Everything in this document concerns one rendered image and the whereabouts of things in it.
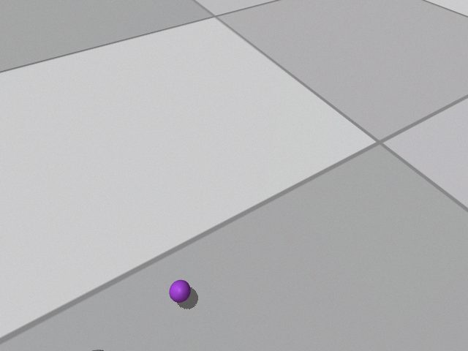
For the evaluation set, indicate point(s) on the ball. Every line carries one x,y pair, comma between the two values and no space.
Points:
179,291

